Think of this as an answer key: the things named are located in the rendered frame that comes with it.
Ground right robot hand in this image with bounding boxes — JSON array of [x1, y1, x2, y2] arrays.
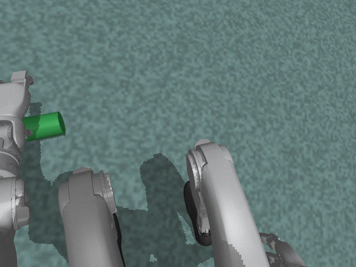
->
[[259, 233, 306, 267]]

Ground right robot foot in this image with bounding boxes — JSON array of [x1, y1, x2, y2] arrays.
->
[[184, 181, 212, 246]]

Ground left robot foot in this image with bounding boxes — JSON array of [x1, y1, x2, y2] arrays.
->
[[113, 213, 125, 267]]

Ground left robot hand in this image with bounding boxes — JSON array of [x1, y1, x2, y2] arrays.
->
[[0, 70, 34, 139]]

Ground left robot arm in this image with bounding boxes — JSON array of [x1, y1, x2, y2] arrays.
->
[[0, 116, 31, 267]]

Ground can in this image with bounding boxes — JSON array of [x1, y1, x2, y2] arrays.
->
[[22, 112, 66, 141]]

